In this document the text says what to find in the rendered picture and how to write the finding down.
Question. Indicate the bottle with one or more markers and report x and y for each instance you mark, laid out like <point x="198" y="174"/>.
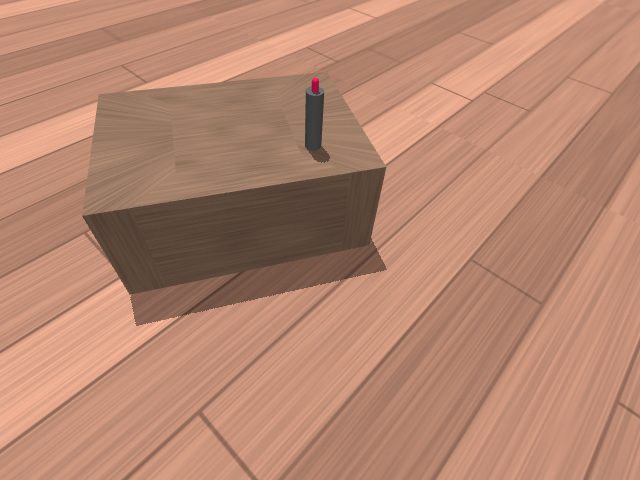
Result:
<point x="314" y="116"/>

